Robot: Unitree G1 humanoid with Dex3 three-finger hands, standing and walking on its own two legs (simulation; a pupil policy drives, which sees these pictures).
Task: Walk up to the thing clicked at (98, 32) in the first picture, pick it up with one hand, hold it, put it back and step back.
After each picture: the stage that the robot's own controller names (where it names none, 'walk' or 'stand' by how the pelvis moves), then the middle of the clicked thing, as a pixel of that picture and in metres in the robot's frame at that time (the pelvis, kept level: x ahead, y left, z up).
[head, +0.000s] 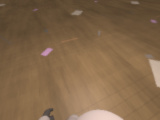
stand; (99, 33) +2.37 -0.24 -0.72
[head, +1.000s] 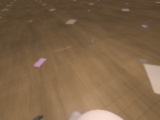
walk; (92, 40) +2.26 +0.14 -0.72
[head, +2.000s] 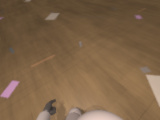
walk; (80, 44) +1.59 +0.30 -0.71
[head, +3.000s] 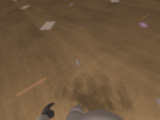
walk; (77, 62) +1.05 +0.31 -0.72
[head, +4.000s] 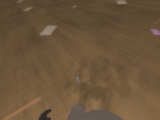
walk; (77, 79) +0.68 +0.27 -0.71
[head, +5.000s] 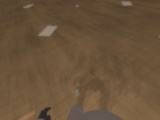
walk; (77, 92) +0.45 +0.21 -0.71
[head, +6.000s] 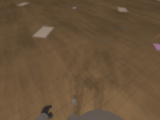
stand; (74, 102) +0.34 +0.17 -0.72
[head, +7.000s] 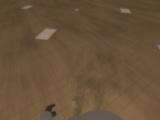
stand; (74, 104) +0.32 +0.18 -0.72
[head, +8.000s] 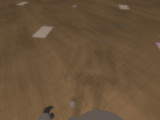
stand; (73, 104) +0.29 +0.19 -0.72
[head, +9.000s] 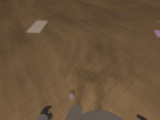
stand; (71, 96) +0.31 +0.25 -0.70
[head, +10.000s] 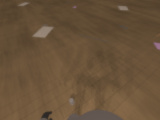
stand; (71, 101) +0.34 +0.22 -0.72
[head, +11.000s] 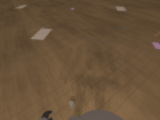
stand; (71, 104) +0.31 +0.23 -0.73
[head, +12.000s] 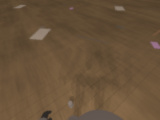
stand; (70, 104) +0.31 +0.24 -0.73
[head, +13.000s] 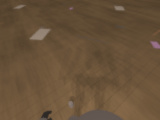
stand; (71, 104) +0.30 +0.23 -0.73
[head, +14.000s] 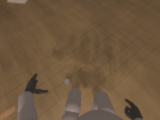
go down; (67, 82) +0.35 +0.24 -0.54
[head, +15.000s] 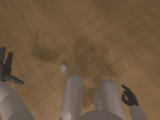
go down; (63, 69) +0.38 +0.26 -0.33
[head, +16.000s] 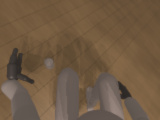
close in; (49, 63) +0.37 +0.29 -0.25
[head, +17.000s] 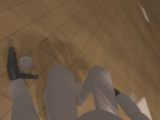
close; (26, 64) +0.36 +0.30 -0.21
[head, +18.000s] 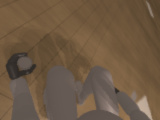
lift; (25, 64) +0.35 +0.31 -0.22
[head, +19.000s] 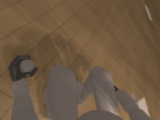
lift; (27, 66) +0.33 +0.31 -0.22
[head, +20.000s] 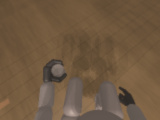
lift; (59, 72) +0.31 +0.23 -0.03
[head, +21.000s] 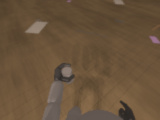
lift; (68, 75) +0.32 +0.17 +0.02
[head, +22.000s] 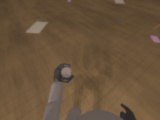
hold; (67, 75) +0.33 +0.18 +0.02
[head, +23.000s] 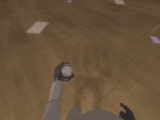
hold; (67, 74) +0.33 +0.17 +0.02
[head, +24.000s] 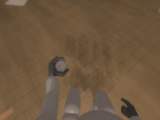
crouch; (62, 68) +0.37 +0.21 -0.05
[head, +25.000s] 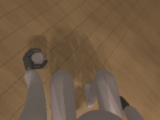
lower; (40, 60) +0.39 +0.29 -0.17
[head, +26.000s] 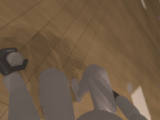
lower; (16, 60) +0.39 +0.31 -0.22
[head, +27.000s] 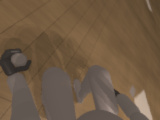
lower; (20, 61) +0.37 +0.32 -0.22
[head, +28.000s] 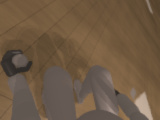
lower; (21, 62) +0.36 +0.32 -0.22
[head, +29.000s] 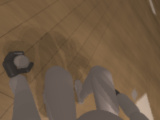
lower; (22, 63) +0.35 +0.32 -0.22
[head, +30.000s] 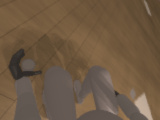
open; (28, 66) +0.35 +0.29 -0.22
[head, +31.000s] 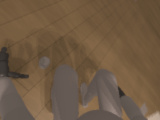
stand; (44, 63) +0.35 +0.27 -0.24
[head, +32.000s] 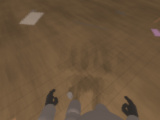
stand; (70, 95) +0.32 +0.20 -0.61
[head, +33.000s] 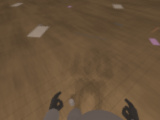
stand; (71, 102) +0.33 +0.21 -0.66
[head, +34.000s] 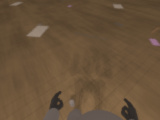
stand; (72, 103) +0.32 +0.20 -0.67
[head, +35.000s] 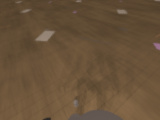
stand; (76, 103) +0.35 +0.19 -0.72
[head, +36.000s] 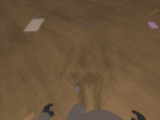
walk; (77, 89) +0.41 +0.18 -0.70
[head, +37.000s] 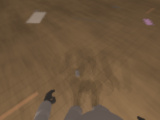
walk; (77, 73) +0.66 +0.19 -0.70
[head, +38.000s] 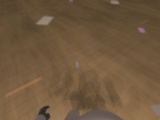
stand; (77, 64) +0.97 +0.23 -0.71
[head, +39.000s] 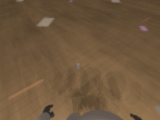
stand; (78, 65) +0.94 +0.23 -0.72
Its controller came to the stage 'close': yes
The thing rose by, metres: 0.73
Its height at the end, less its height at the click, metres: +0.00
